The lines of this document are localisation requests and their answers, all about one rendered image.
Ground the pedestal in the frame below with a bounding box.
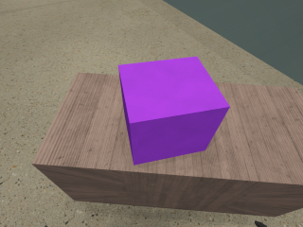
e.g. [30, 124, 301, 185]
[32, 72, 303, 218]

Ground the carton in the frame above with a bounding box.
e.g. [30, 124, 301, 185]
[118, 56, 230, 166]

